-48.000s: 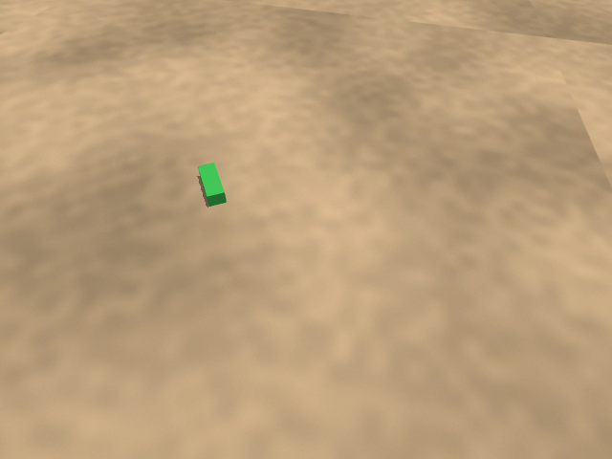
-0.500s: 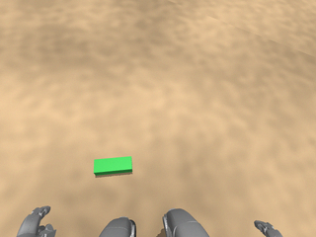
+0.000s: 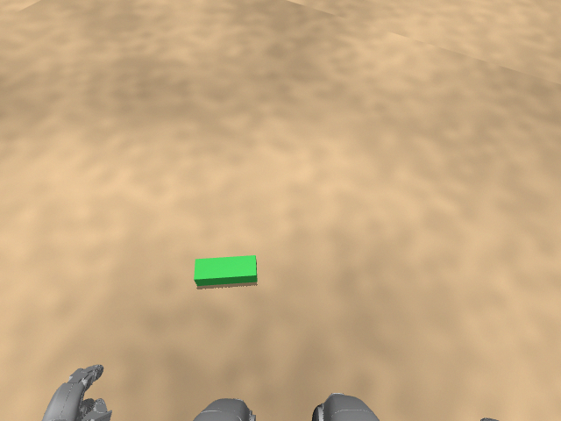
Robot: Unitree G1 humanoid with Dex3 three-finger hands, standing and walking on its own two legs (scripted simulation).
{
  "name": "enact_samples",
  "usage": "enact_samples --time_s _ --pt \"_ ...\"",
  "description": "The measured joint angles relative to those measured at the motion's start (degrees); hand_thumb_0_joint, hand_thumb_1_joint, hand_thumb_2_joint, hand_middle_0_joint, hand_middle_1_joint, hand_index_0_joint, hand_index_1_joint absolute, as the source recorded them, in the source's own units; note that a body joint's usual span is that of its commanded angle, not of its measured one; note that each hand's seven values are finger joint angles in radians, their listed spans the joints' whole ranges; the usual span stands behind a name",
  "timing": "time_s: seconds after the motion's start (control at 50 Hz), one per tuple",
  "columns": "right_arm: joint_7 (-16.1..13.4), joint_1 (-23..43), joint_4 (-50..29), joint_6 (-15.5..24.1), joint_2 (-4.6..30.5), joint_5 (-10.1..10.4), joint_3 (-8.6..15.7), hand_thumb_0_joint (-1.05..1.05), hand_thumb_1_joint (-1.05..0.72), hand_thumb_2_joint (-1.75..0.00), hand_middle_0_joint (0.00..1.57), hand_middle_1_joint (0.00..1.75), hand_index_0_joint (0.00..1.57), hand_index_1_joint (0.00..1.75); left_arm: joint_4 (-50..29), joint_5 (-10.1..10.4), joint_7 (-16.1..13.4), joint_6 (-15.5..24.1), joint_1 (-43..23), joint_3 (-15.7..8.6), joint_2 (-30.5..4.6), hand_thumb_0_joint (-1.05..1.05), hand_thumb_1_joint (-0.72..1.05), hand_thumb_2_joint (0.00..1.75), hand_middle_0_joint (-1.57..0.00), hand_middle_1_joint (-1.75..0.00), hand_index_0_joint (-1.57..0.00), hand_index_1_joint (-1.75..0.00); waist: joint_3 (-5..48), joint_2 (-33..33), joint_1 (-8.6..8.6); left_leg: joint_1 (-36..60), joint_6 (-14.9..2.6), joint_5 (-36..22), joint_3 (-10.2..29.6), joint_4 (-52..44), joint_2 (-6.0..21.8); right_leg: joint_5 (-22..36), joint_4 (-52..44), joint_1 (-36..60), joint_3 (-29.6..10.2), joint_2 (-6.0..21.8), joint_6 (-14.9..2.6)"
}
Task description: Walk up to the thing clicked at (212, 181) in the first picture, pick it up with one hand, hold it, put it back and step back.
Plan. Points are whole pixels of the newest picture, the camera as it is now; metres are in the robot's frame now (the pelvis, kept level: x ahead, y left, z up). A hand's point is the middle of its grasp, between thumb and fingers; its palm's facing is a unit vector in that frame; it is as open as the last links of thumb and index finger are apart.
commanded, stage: step back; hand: left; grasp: from above
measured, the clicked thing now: (226, 270) +0.62 +0.21 -0.73
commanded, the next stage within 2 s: none
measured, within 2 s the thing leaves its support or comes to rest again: neither
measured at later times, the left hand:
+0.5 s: hand out of the picture -0.08 +0.25 -0.15, palm faces -0.08 -0.91 -0.41, open 7.4 cm
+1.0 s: hand out of the picture -0.22 +0.26 -0.15, palm faces -0.01 -0.92 -0.38, open 7.4 cm
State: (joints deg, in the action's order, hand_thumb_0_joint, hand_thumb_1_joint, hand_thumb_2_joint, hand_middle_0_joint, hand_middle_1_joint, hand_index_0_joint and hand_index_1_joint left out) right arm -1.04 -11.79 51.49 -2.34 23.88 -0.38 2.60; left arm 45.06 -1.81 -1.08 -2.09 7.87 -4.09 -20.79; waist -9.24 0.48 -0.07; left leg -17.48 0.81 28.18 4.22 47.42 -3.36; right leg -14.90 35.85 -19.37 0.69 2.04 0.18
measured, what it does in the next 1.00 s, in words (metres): walks backwards: left foot, then right foot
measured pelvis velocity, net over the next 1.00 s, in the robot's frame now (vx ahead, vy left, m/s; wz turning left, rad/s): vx -0.34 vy -0.01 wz -0.03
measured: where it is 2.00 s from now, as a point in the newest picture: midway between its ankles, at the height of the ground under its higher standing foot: outside the picture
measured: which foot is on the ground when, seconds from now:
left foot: up 0.00-0.02, down 0.04-0.46, up 0.48-0.74, down 0.76-1.00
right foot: down 0.00-0.06, up 0.08-0.40, down 0.42-0.78, up 0.80-1.00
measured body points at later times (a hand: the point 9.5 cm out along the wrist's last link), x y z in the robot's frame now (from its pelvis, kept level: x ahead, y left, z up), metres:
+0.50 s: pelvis -0.17 -0.02 -0.01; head -0.12 -0.03 +0.44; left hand -0.07 +0.30 -0.12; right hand -0.05 -0.34 -0.12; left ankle -0.06 +0.11 -0.70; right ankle -0.18 -0.14 -0.73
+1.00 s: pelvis -0.34 -0.01 +0.00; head -0.29 +0.01 +0.45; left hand -0.22 +0.31 -0.12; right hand -0.24 -0.32 -0.10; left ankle -0.26 +0.10 -0.72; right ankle -0.39 -0.15 -0.66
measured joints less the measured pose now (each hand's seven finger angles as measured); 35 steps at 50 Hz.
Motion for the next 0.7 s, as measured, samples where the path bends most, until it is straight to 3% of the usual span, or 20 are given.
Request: enact_samples --time_s 0.04,0.06,0.08,0.12,0.14,0.18,0.24,0.32,0.42,0.46,0.5,0.52,0.58,0.64,0.7 --pt "0.16 0.00 0.02 0.60 -0.34 -0.46 0.21 0.01 -0.90 -0.90 0.20 0.30 0.20 0.30 -0.99 0.50 0.12 -0.31 -1.07 0.19 -0.86 0.01 0.90 0.90 -0.20 -0.30 -0.20 -0.30 -0.50 -0.97 -0.39 3.83 -0.87 -6.59 -1.48 -10.16 0.88 -0.38 2.84 -2.29 0.52 0.91 0.69" --pt "0.20 0.58 0.28 0.78 -1.18 -0.89 0.35 0.01 -0.91 -0.90 0.20 0.30 0.20 0.30 -1.03 0.73 0.13 -0.59 -1.74 0.06 -1.50 0.01 0.90 0.90 -0.20 -0.30 -0.20 -0.30 -1.43 -2.81 -0.01 4.17 -1.63 -7.79 -2.47 -11.00 -0.18 -0.35 4.14 -3.09 -0.53 1.89 0.56" --pt "0.56 0.96 0.21 0.78 -1.67 -1.07 0.21 0.01 -0.91 -0.90 0.20 0.30 0.20 0.30 -0.75 0.98 0.05 -0.92 -2.03 -0.08 -1.69 0.01 0.90 0.90 -0.20 -0.30 -0.20 -0.30 -1.85 -3.52 0.30 3.79 -2.14 -7.90 -3.05 -10.58 -0.33 -3.75 5.91 -3.89 -2.05 1.16 0.13" --pt "1.14 1.35 -0.35 1.06 -2.23 -1.33 -0.18 0.01 -0.90 -0.90 0.20 0.30 0.20 0.30 0.31 0.95 -0.24 -1.63 -2.04 -0.23 -1.64 0.01 0.90 0.90 -0.20 -0.30 -0.20 -0.30 -1.65 -2.76 -0.57 2.58 -2.66 -8.48 -2.36 -10.16 0.89 -12.79 14.76 -6.01 -5.43 -3.30 -0.46" --pt "1.10 1.46 -0.58 1.25 -2.65 -1.40 -0.44 0.01 -0.90 -0.90 0.20 0.30 0.20 0.30 0.70 1.15 -0.33 -1.91 -1.91 -0.33 -1.78 0.01 0.90 0.90 -0.20 -0.30 -0.20 -0.30 -1.40 -2.71 -0.85 2.34 -2.65 -9.31 -2.12 -10.86 1.38 -14.56 19.76 -6.93 -6.95 -5.29 -0.83" --pt "0.79 1.72 -1.09 1.40 -3.29 -1.42 -0.85 0.01 -0.90 -0.90 0.20 0.30 0.20 0.30 1.07 1.56 -0.38 -1.89 -1.38 -0.49 -2.00 0.01 0.90 0.90 -0.20 -0.30 -0.20 -0.30 -0.76 -2.88 -0.62 1.83 -2.54 -11.13 -2.30 -12.50 2.15 -15.08 27.51 -8.09 -8.44 -7.66 -1.19" --pt "0.37 2.82 -2.17 1.44 -3.57 -1.40 -0.87 0.01 -0.90 -0.90 0.20 0.30 0.20 0.30 1.18 1.46 -0.27 -1.48 -0.07 -0.76 -2.07 0.01 0.90 0.90 -0.20 -0.30 -0.20 -0.30 -0.48 -2.73 -0.02 0.63 -2.54 -13.05 -3.04 -13.41 3.21 -15.03 32.10 -7.09 -8.62 -8.37 -0.05" --pt "0.09 4.84 -4.34 1.66 -3.38 -1.40 -0.72 0.01 -0.90 -0.90 0.20 0.30 0.20 0.30 1.78 1.20 0.03 -1.48 1.55 -0.95 -2.23 0.01 0.90 0.90 -0.20 -0.30 -0.20 -0.30 -0.86 -2.31 0.43 -2.03 -2.31 -14.76 -4.34 -12.59 4.59 -15.26 26.48 -2.87 -7.71 -6.56 1.45" --pt "0.39 6.67 -5.98 1.05 -1.95 -1.18 -0.55 0.01 -0.90 -0.90 0.20 0.30 0.20 0.30 3.20 0.84 0.67 -0.57 2.99 -0.91 -2.09 0.01 0.90 0.90 -0.20 -0.30 -0.20 -0.30 -0.80 -1.09 1.00 -7.02 -0.54 -16.00 -5.51 -8.76 6.26 -9.16 4.25 5.92 -4.02 -2.82 0.34" --pt "0.35 7.24 -5.29 0.32 -0.63 -0.58 0.05 0.01 -0.90 -0.90 0.20 0.30 0.20 0.30 4.29 0.23 0.86 -0.20 2.89 -0.82 -0.52 0.01 0.90 0.90 -0.20 -0.30 -0.20 -0.30 -1.46 2.42 0.34 -8.77 -0.22 -15.18 -2.60 -6.66 7.33 -8.38 2.59 6.35 -2.04 -4.69 -0.13" --pt "-0.15 6.52 -4.03 -0.54 -0.71 -0.23 0.50 0.01 -0.90 -0.90 0.20 0.30 0.20 0.30 4.00 -0.14 1.38 -0.26 4.06 -0.27 -0.12 0.01 0.90 0.90 -0.20 -0.30 -0.20 -0.30 -0.48 1.76 1.01 -11.12 -0.14 -4.80 0.57 0.92 3.10 -7.65 4.22 4.36 -2.48 -3.60 -0.76" --pt "-0.27 5.91 -3.50 -0.83 -0.68 -0.06 0.54 0.01 -0.90 -0.90 0.20 0.30 0.20 0.30 3.89 -0.14 1.35 -0.32 4.56 -0.07 0.09 0.01 0.90 0.90 -0.20 -0.30 -0.20 -0.30 -0.05 1.13 1.50 -12.07 -0.10 -2.23 1.78 6.22 0.72 -6.95 4.10 3.84 -3.00 -2.79 -0.90" --pt "-0.38 3.53 -2.71 -0.56 -0.13 0.35 0.54 0.01 -0.90 -0.90 0.20 0.30 0.20 0.30 3.70 -0.35 0.88 -0.67 4.85 0.11 0.78 0.01 0.90 0.90 -0.20 -0.30 -0.20 -0.30 0.87 0.74 1.54 -12.54 -0.06 -1.06 3.38 16.22 -3.24 -4.22 2.03 2.93 -2.93 -1.20 -0.75" --pt "-0.50 1.35 -2.17 -0.23 0.01 0.18 0.31 0.01 -0.90 -0.90 0.20 0.30 0.20 0.30 2.37 -0.65 0.35 -0.61 3.86 0.02 0.56 0.01 0.90 0.89 -0.20 -0.30 -0.20 -0.30 0.86 0.60 1.20 -9.10 0.49 0.31 2.43 15.46 -2.96 -2.16 1.17 1.44 -1.93 -0.46 -0.69" --pt "-0.38 0.10 -1.50 -0.28 -0.38 -0.27 0.18 0.01 -0.90 -0.90 0.20 0.30 0.20 0.30 0.47 -0.57 -0.16 -0.35 1.99 -0.06 -0.15 0.01 0.90 0.90 -0.20 -0.30 -0.20 -0.30 0.13 0.23 0.67 -3.54 0.47 1.44 0.38 5.78 -0.76 -0.83 1.90 -0.62 -0.31 0.26 -0.43"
